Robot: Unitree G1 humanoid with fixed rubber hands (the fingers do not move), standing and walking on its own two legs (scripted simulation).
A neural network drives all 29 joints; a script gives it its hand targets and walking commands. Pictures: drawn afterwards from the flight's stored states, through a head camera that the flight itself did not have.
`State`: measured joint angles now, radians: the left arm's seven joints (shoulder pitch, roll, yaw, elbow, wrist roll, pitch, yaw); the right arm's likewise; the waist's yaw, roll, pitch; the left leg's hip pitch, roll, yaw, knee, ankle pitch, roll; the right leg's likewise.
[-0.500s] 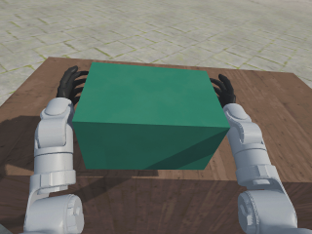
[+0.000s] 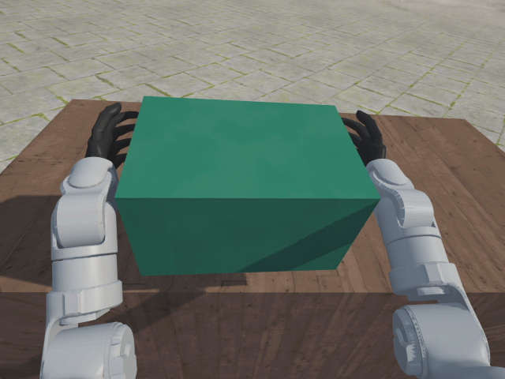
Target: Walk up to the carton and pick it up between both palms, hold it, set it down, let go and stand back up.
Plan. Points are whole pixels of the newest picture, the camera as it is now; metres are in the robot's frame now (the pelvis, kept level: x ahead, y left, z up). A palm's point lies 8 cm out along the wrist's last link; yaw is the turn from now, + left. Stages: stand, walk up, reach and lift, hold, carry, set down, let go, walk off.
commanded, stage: hold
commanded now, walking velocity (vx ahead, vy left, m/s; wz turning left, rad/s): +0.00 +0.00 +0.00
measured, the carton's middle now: (243, 185) +0.34 +0.01 +0.18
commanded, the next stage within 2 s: none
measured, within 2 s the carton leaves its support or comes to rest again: neither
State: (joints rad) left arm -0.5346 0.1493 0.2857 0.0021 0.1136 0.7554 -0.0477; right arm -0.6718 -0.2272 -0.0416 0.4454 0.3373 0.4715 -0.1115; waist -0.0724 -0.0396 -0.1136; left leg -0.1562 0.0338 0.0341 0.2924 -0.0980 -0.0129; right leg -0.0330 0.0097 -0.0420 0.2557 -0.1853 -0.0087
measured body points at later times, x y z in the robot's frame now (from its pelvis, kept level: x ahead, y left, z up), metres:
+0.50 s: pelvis +0.00 +0.00 +0.00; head -0.06 +0.02 +0.45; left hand +0.36 +0.21 +0.22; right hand +0.38 -0.18 +0.22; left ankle +0.04 +0.12 -0.75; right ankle -0.03 -0.11 -0.75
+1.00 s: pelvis +0.00 +0.00 +0.00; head -0.06 +0.02 +0.45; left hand +0.36 +0.20 +0.22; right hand +0.38 -0.19 +0.22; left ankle +0.04 +0.12 -0.75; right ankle -0.03 -0.11 -0.75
